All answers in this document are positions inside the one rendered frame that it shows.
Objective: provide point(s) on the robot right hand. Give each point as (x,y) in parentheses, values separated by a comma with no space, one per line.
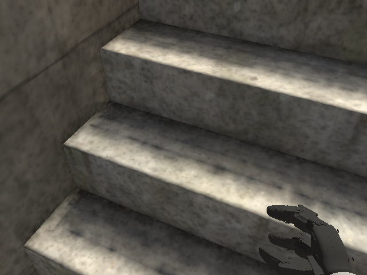
(322,254)

